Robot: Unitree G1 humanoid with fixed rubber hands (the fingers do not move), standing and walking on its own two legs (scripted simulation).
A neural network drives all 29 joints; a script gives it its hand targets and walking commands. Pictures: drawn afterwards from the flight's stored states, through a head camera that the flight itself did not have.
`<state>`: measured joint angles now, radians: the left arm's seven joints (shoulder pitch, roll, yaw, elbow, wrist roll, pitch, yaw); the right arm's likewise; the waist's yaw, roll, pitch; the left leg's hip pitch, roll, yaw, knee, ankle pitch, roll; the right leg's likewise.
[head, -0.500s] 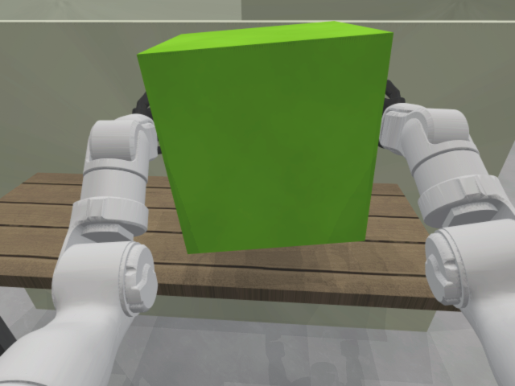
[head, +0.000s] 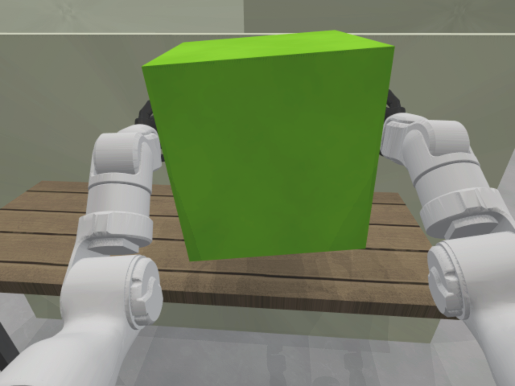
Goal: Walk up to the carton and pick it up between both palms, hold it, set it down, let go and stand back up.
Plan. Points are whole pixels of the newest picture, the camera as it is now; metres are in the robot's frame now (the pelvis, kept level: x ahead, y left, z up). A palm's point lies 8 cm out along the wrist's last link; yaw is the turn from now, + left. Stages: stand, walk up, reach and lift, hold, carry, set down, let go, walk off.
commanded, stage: hold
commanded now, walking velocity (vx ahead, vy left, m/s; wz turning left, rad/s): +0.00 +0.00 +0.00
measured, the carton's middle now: (267, 137) +0.40 +0.00 +0.30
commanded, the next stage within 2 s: none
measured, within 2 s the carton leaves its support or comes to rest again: neither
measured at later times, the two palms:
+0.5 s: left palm (150, 141) +0.36 +0.18 +0.31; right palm (389, 132) +0.36 -0.17 +0.32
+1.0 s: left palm (147, 139) +0.36 +0.18 +0.31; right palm (385, 129) +0.36 -0.17 +0.33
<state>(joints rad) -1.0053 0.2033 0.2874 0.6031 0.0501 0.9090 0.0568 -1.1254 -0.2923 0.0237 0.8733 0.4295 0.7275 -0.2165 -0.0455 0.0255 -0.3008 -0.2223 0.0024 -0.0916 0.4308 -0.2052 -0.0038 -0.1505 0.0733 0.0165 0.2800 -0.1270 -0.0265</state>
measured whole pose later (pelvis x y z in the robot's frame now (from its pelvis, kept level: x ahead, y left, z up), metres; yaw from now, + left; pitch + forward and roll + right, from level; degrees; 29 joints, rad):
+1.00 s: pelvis +0.00 +0.00 +0.00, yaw +0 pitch +0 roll -2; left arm -1.02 0.22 0.27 0.61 0.05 0.90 0.05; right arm -1.14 -0.29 0.03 0.87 0.42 0.72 -0.21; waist -0.06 0.02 -0.29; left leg -0.23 0.00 -0.11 0.43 -0.20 0.00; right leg -0.15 0.07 0.02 0.27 -0.12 -0.02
